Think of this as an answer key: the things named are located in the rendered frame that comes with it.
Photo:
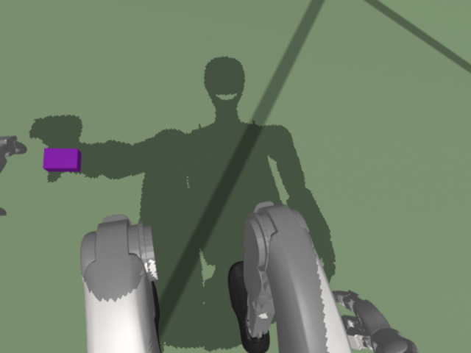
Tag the right robot foot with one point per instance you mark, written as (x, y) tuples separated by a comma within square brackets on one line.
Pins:
[(238, 297)]

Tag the right robot arm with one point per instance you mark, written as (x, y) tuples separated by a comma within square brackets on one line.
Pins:
[(388, 340)]

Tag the left robot hand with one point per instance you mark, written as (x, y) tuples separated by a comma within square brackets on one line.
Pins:
[(8, 147)]

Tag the right robot hand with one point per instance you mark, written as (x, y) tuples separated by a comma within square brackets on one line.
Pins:
[(367, 320)]

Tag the small box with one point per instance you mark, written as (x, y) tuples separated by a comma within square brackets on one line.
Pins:
[(62, 160)]

